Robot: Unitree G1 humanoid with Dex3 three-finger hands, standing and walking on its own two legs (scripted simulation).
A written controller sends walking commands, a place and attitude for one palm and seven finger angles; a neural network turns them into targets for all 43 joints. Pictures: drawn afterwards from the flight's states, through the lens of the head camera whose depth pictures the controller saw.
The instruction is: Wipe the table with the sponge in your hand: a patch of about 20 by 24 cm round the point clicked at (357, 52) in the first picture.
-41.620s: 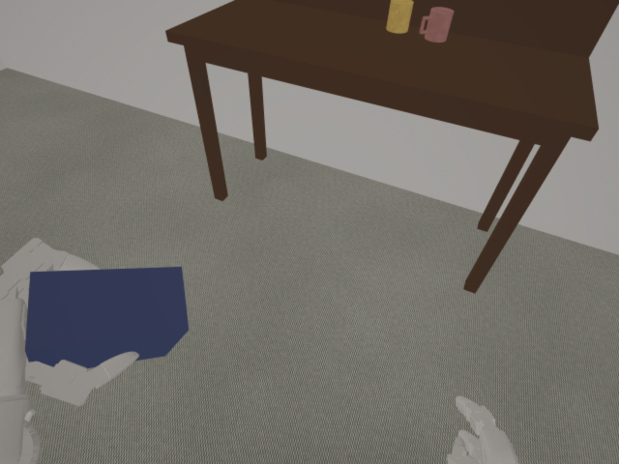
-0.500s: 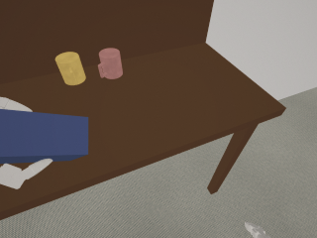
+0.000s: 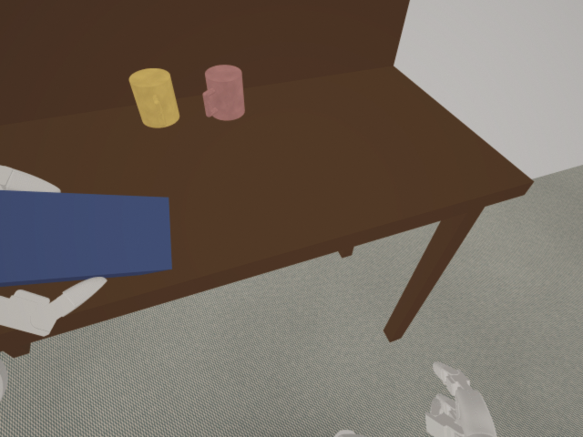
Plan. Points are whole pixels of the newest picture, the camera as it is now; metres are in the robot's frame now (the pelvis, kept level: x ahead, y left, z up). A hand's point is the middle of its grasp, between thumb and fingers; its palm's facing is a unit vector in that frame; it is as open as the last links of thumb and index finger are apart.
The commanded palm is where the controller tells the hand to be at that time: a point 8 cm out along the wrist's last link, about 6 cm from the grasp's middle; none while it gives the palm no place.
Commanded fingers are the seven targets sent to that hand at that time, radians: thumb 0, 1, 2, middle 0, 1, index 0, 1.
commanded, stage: step back with the hand held close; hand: left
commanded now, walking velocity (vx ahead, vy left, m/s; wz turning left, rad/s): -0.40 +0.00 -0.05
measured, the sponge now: (108, 241) +0.25 +0.19 +0.21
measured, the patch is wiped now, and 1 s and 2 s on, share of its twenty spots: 0.95 0.95 0.95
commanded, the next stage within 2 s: stop stepping back and stand still in 0.66 s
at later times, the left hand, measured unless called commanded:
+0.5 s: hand (17, 337) +0.15 +0.21 +0.23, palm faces +0.34 -0.81 -0.48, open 10.6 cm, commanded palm +0.08 +0.28 +0.26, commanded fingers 0.00 0.10 1.30 -1.20 -1.60 -1.20 -1.60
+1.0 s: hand out of the picture +0.00 +0.26 +0.24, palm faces +0.41 -0.82 -0.41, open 10.6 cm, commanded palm -0.06 +0.30 +0.26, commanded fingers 0.00 0.10 1.30 -1.20 -1.60 -1.20 -1.60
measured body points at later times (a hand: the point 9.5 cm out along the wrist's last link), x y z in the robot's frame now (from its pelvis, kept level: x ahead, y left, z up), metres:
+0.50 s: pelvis -0.07 +0.00 +0.00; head -0.03 +0.02 +0.45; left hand +0.13 +0.26 +0.25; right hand +0.11 -0.26 -0.07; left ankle -0.06 +0.15 -0.72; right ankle +0.07 -0.12 -0.71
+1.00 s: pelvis -0.22 +0.02 +0.01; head -0.22 +0.04 +0.46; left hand -0.03 +0.30 +0.26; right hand -0.06 -0.22 -0.05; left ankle -0.17 +0.15 -0.71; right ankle -0.16 -0.09 -0.68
